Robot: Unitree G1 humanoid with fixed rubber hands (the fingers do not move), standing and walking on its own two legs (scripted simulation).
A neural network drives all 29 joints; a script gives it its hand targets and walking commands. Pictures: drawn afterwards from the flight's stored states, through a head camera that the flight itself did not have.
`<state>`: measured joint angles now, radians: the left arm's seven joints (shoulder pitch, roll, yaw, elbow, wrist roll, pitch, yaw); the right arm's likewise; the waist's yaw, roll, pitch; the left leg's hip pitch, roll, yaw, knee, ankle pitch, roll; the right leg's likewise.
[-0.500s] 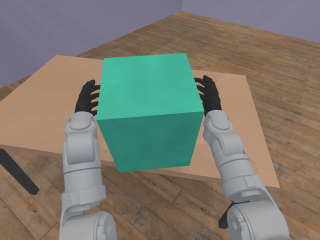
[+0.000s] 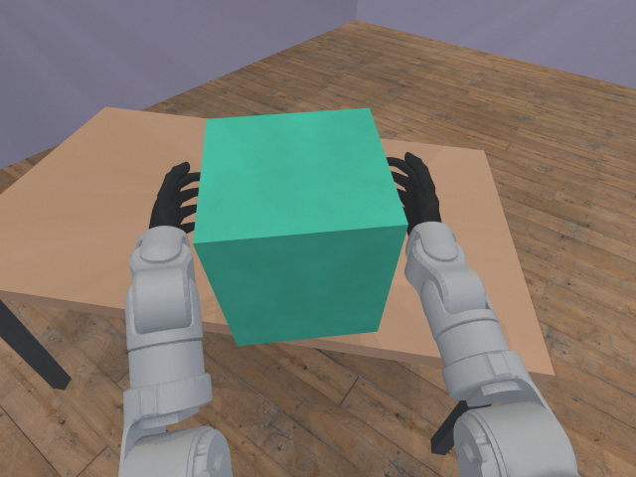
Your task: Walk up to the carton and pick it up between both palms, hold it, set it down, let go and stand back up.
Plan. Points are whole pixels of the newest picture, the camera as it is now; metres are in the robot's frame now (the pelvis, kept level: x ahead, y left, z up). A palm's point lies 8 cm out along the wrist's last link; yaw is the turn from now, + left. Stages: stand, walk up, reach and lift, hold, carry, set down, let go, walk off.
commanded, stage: hold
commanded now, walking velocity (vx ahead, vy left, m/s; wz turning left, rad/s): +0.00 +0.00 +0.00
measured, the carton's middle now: (299, 234) +0.40 +0.00 +0.11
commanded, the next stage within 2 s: none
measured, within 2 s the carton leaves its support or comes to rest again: neither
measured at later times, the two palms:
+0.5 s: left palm (171, 230) +0.35 +0.16 +0.17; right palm (423, 219) +0.36 -0.14 +0.17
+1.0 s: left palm (168, 229) +0.36 +0.16 +0.17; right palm (419, 218) +0.36 -0.14 +0.17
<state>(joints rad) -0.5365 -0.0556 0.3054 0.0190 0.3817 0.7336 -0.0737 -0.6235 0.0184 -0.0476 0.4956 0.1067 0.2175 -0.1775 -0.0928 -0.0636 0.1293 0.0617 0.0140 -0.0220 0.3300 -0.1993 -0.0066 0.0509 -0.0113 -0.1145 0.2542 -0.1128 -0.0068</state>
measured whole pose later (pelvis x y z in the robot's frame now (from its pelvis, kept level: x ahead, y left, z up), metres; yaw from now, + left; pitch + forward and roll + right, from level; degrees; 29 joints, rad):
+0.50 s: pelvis -0.01 +0.00 +0.00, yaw +0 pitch -12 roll -1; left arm -0.57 -0.06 0.33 0.06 0.39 0.73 -0.08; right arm -0.65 0.03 -0.07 0.52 0.07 0.23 -0.17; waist -0.08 -0.06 0.14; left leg 0.07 0.01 -0.02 0.31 -0.18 -0.01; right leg 0.04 -0.01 -0.11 0.26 -0.11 -0.01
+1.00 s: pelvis +0.00 +0.00 +0.00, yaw +0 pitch -11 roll -1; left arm -0.54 -0.05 0.31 0.03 0.38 0.72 -0.08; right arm -0.62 0.02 -0.05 0.49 0.10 0.21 -0.18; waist -0.09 -0.06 0.13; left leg 0.06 0.01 -0.03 0.33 -0.20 -0.01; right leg 0.05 -0.01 -0.12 0.25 -0.11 -0.01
